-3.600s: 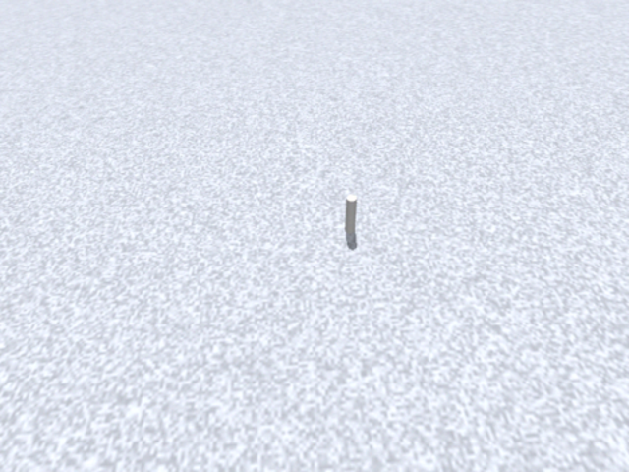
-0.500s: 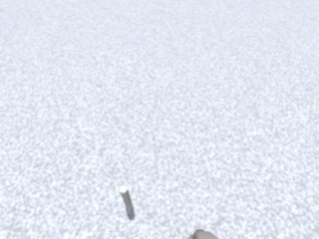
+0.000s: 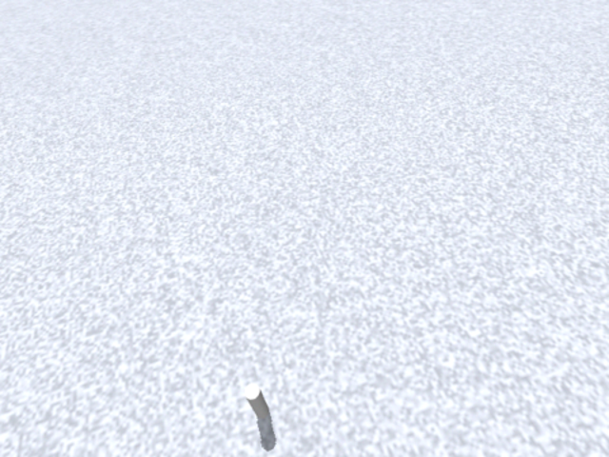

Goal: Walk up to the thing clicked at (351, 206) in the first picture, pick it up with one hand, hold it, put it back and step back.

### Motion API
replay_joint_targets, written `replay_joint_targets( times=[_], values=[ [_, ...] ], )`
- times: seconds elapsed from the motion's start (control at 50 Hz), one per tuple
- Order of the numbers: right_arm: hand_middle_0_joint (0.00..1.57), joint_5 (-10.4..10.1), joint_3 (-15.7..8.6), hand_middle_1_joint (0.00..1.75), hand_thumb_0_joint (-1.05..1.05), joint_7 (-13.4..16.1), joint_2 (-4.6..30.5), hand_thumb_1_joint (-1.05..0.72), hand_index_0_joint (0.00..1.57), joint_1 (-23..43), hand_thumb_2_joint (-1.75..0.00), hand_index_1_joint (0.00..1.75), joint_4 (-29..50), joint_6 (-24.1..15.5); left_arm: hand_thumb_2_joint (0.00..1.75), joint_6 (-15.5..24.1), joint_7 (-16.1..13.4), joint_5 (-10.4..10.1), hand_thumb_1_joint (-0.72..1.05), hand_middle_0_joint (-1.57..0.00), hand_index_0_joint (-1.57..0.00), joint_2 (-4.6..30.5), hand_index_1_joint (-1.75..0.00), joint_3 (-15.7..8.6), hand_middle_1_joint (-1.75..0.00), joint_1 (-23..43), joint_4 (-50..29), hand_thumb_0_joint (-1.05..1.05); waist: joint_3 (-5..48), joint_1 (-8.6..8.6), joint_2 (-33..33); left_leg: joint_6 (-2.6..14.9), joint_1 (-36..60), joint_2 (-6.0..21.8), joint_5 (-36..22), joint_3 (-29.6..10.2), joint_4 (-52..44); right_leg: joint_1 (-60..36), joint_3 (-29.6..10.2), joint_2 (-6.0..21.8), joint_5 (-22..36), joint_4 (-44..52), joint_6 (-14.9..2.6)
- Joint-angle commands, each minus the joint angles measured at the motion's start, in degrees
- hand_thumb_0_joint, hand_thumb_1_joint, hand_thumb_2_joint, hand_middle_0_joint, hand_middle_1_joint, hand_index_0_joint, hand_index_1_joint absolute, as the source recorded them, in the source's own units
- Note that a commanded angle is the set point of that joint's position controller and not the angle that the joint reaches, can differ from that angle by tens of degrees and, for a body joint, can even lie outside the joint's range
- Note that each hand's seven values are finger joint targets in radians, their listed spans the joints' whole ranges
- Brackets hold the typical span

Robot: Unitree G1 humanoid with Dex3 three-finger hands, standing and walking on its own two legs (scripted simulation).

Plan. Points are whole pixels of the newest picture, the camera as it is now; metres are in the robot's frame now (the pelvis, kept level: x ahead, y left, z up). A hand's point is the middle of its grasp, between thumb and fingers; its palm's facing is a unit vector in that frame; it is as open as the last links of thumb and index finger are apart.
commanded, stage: walk up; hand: left
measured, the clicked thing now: (257, 401) +0.39 +0.21 -0.66
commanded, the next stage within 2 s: stand in 1.40 s
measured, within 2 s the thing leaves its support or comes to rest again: neither
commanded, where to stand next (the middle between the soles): +0.09 +0.01 m, yaw +0 degrees
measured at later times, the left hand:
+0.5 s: hand out of the picture +0.06 +0.27 -0.14, palm faces +0.03 -0.94 -0.34, open 7.4 cm
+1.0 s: hand out of the picture +0.11 +0.26 -0.14, palm faces +0.00 -0.95 -0.30, open 7.4 cm
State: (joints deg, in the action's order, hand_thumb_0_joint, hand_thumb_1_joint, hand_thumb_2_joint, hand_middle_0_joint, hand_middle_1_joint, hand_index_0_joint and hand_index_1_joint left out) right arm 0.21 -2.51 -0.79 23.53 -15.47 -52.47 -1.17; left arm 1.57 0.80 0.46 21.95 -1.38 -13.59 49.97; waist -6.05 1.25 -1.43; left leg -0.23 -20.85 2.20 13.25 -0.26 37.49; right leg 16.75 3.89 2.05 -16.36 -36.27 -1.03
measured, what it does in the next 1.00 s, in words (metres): steps on the spot: left foot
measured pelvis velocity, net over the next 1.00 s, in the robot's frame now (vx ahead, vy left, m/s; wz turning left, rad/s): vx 0.02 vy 0.02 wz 0.01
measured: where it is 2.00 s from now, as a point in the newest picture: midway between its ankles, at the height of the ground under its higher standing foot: outside the picture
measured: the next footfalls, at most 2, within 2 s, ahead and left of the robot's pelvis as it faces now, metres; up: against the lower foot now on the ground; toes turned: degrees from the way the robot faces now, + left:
left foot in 0.02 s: +0.11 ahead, +0.14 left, +0.00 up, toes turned +1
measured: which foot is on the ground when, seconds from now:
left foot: up 0.00-0.00, down 0.02-1.00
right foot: down 0.00-1.00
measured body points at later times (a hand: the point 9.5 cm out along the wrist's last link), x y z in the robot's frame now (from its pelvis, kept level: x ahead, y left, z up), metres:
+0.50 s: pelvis +0.02 +0.01 +0.01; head +0.03 +0.01 +0.46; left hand +0.05 +0.32 -0.12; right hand +0.14 -0.27 -0.11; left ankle +0.07 +0.14 -0.72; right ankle +0.03 -0.12 -0.72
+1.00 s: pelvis +0.02 +0.02 +0.02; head +0.04 +0.02 +0.47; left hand +0.11 +0.31 -0.12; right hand +0.10 -0.29 -0.11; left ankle +0.07 +0.14 -0.72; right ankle +0.03 -0.12 -0.72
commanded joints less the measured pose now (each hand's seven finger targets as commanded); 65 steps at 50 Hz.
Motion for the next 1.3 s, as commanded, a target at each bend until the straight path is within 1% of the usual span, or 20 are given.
replay_joint_targets(
  times=[0.0,0.02,0.04,0.06,0.08,0.1,0.12,0.16,0.18,0.22,0.26,0.36,0.52,0.7,0.8,0.86,0.92,1.02,1.14,1.28],
  values=[
    [0.2,0.98,-3.16,0.3,0.0,1.58,11.24,-0.9,0.2,-2.66,-0.9,0.3,1.07,-1.7,0.9,-0.48,-1.01,-0.86,0.9,-0.2,-0.2,11.65,-0.3,-2.64,-0.3,3.28,-3.78,0.0,6.4,-2.26,3.87,2.61,12.16,1.83,-6.58,-2.69,-9.31,8.12,-7.49,8.01,8.03,1.6,-4.97],
    [0.2,1.52,-3.43,0.3,0.0,1.7,14.08,-0.9,0.2,-0.48,-0.9,0.3,1.75,-1.99,0.9,-1.0,-0.91,-1.35,0.9,-0.2,-0.2,9.45,-0.3,-2.06,-0.3,2.21,-3.51,0.0,6.16,-0.72,-3.84,5.22,9.8,10.07,-4.57,-15.01,-14.41,9.82,-5.66,3.08,-2.2,-2.61,-2.12],
    [0.2,0.67,-3.19,0.3,0.0,1.61,16.27,-0.9,0.2,3.18,-0.9,0.3,2.71,-2.19,0.9,-1.6,-1.2,-1.69,0.9,-0.2,-0.2,10.05,-0.3,-2.03,-0.3,0.01,-1.95,0.0,6.4,0.54,-7.85,10.83,4.25,16.26,0.23,-22.03,-18.12,4.29,-3.08,-0.74,-11.05,-6.33,-0.99],
    [0.2,0.51,-3.23,0.3,0.0,1.51,16.42,-0.9,0.2,7.0,-0.9,0.3,2.48,-1.85,0.9,-1.89,-1.46,-1.29,0.9,-0.2,-0.2,11.7,-0.3,-2.68,-0.3,-0.22,0.9,0.0,4.57,0.75,-8.65,12.99,-3.73,17.18,5.63,-23.08,-19.49,-1.8,-4.36,0.87,-12.1,-9.2,-0.87],
    [0.2,0.66,-2.75,0.3,0.0,1.51,15.35,-0.9,0.2,8.04,-0.9,0.3,2.52,-1.6,0.9,-1.72,-1.22,-0.9,0.9,-0.2,-0.2,12.28,-0.3,-2.92,-0.3,-0.07,1.64,0.0,3.92,0.87,-7.75,11.72,-6.56,14.61,7.25,-19.81,-19.19,-4.61,-4.74,0.92,-11.65,-7.04,-1.2],
    [0.2,0.77,-2.06,0.3,0.0,1.46,14.15,-0.9,0.2,8.91,-0.9,0.3,2.2,-1.48,0.9,-1.56,-0.94,-0.89,0.9,-0.2,-0.2,11.82,-0.3,-2.96,-0.3,0.09,2.59,0.0,4.48,0.86,-8.32,9.5,-5.39,11.5,7.56,-15.08,-18.07,-4.79,-4.29,0.59,-9.89,-3.25,-1.34],
    [0.2,0.74,-1.5,0.3,0.0,1.38,12.97,-0.9,0.2,9.21,-0.9,0.3,1.72,-1.39,0.9,-1.28,-0.74,-0.96,0.9,-0.2,-0.2,11.4,-0.3,-2.85,-0.3,-0.05,3.37,0.0,4.72,1.07,-9.41,7.48,-4.02,9.4,6.42,-12.6,-16.99,-4.72,-3.86,0.51,-6.43,0.19,-1.28],
    [0.2,-0.04,-0.8,0.3,0.0,1.07,10.95,-0.9,0.2,10.35,-0.9,0.3,0.96,-1.24,0.9,-0.56,-0.97,-0.59,0.9,-0.2,-0.2,11.44,-0.3,-2.52,-0.3,-1.68,5.16,0.0,7.68,1.88,-8.8,4.74,-0.02,7.82,1.66,-10.17,-12.75,-7.27,-5.77,2.12,1.42,6.72,-1.44],
    [0.2,-0.26,-0.42,0.3,0.0,0.96,9.71,-0.9,0.2,9.74,-0.9,0.3,0.21,-1.01,0.9,-0.28,-1.02,-0.37,0.9,-0.2,-0.2,11.84,-0.3,-2.38,-0.3,0.76,5.56,0.0,8.53,0.7,-6.18,3.54,0.33,6.39,2.43,-9.12,-11.98,-6.9,-8.15,3.46,1.15,9.0,-1.85],
    [0.2,-0.23,-0.27,0.3,0.0,0.81,10.04,-0.9,0.2,9.5,-0.9,0.3,-1.18,-0.7,0.9,-0.2,-0.77,-0.18,0.9,-0.2,-0.2,11.89,-0.3,-1.93,-0.3,5.49,5.47,0.0,6.8,-1.26,-4.57,2.69,2.63,5.4,11.11,-9.16,-15.1,-2.51,-9.92,4.53,-6.04,11.79,-2.1],
    [0.2,-0.08,-0.2,0.3,0.0,0.7,10.63,-0.9,0.2,11.54,-0.9,0.3,-2.04,-0.72,0.9,-0.05,-0.55,-0.32,0.9,-0.2,-0.2,11.35,-0.3,-1.43,-0.3,6.15,6.48,0.0,5.79,-0.96,-3.75,2.87,4.69,5.65,11.43,-9.48,-15.67,-0.55,-9.09,4.09,-6.6,13.07,-1.73],
    [0.2,-0.52,0.57,0.3,0.0,0.58,9.54,-0.9,0.2,12.89,-0.9,0.3,-4.56,-1.26,0.9,0.82,-0.55,-0.46,0.9,-0.2,-0.2,11.32,-0.3,-1.24,-0.3,7.29,9.45,0.0,7.05,-1.13,0.79,2.46,9.07,4.96,-2.93,-7.18,-14.28,-3.13,-9.16,5.38,3.62,16.46,-1.42],
    [0.2,-0.7,0.46,0.3,0.0,0.82,9.13,-0.9,0.2,14.34,-0.9,0.3,-7.8,-1.13,0.9,0.65,-0.65,-0.69,0.9,-0.2,-0.2,10.44,-0.3,-1.19,-0.3,9.26,11.75,0.0,10.24,-1.24,3.21,1.91,14.05,5.25,-13.11,-5.41,-16.08,-7.69,-7.31,6.0,11.19,18.66,-0.17],
    [0.2,-0.13,0.65,0.3,0.0,0.74,8.72,-0.9,0.2,15.78,-0.9,0.3,-10.02,-0.72,0.9,0.08,-0.7,-0.44,0.9,-0.2,-0.2,10.16,-0.3,-1.31,-0.3,10.45,12.57,0.0,7.09,-0.83,1.56,1.05,12.17,5.01,-6.55,-5.68,-20.24,-7.75,-7.18,5.88,5.4,21.68,0.15],
    [0.2,-0.03,0.68,0.3,0.0,0.71,8.8,-0.9,0.2,16.05,-0.9,0.3,-10.13,-0.97,0.9,-0.07,-0.6,-0.26,0.9,-0.2,-0.2,10.21,-0.3,-1.46,-0.3,10.32,12.9,0.0,7.35,-0.76,-0.13,1.04,10.77,5.28,-4.05,-6.33,-22.19,-9.72,-6.64,5.46,6.2,21.21,0.21],
    [0.2,0.05,0.71,0.3,0.0,0.74,8.68,-0.9,0.2,15.11,-0.9,0.3,-10.41,-1.02,0.9,-0.05,-0.59,-0.22,0.9,-0.2,-0.2,10.19,-0.3,-1.6,-0.3,11.19,12.75,0.0,7.52,-1.06,-0.08,0.96,10.35,5.34,-5.46,-6.25,-22.33,-10.76,-6.61,5.49,6.44,21.39,0.21],
    [0.2,0.16,0.56,0.3,0.0,0.87,8.94,-0.9,0.2,15.03,-0.9,0.3,-10.73,-1.05,0.9,-0.22,-0.52,-0.27,0.9,-0.2,-0.2,9.89,-0.3,-1.45,-0.3,10.98,12.73,0.0,7.4,-1.15,-0.86,0.9,10.26,5.29,-2.49,-6.5,-23.18,-10.23,-6.78,5.36,5.69,21.36,0.02],
    [0.2,0.1,0.55,0.3,0.0,0.91,8.84,-0.9,0.2,14.58,-0.9,0.3,-10.61,-1.16,0.9,-0.08,-0.57,-0.1,0.9,-0.2,-0.2,9.8,-0.3,-1.58,-0.3,10.62,12.72,0.0,9.45,-1.22,0.49,1.23,11.99,5.4,-7.04,-5.77,-21.65,-11.17,-6.71,5.59,8.24,21.6,0.21],
    [0.2,0.13,0.38,0.3,0.0,0.97,8.98,-0.9,0.2,13.94,-0.9,0.3,-10.77,-1.04,0.9,-0.27,-0.59,-0.25,0.9,-0.2,-0.2,9.53,-0.3,-1.54,-0.3,10.98,13.03,0.0,7.93,-1.59,0.23,1.11,11.28,5.29,-5.56,-6.25,-22.43,-10.44,-6.33,5.42,7.69,21.27,0.29],
    [0.2,-0.06,0.41,0.3,0.0,1.02,8.36,-0.9,0.2,13.77,-0.9,0.3,-10.68,-0.94,0.9,-0.19,-0.73,-0.23,0.9,-0.2,-0.2,9.53,-0.3,-1.6,-0.3,10.51,13.33,0.0,7.96,-1.51,1.7,1.09,12.94,5.15,-9.95,-5.54,-21.39,-10.09,-6.49,5.6,9.55,21.47,0.57]
  ],
)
